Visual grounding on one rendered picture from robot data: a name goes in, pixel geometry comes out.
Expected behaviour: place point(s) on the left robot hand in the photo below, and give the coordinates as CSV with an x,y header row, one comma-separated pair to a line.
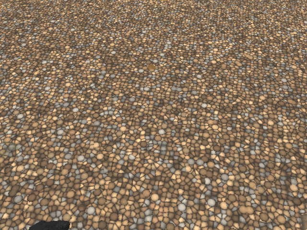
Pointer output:
x,y
51,225

